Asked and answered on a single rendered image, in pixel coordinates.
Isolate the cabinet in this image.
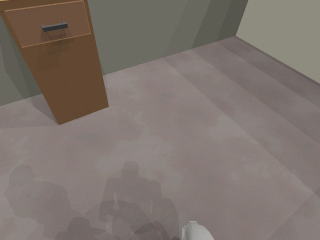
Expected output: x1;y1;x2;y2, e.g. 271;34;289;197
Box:
0;0;109;125

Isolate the handle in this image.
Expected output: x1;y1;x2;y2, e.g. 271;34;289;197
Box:
41;21;68;32

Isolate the drawer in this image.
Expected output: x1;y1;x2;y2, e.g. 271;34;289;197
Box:
5;0;90;47

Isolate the robot right thigh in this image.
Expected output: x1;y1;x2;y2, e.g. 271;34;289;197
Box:
180;223;214;240

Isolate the right robot shin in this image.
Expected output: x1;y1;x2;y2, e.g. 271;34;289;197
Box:
187;221;198;225

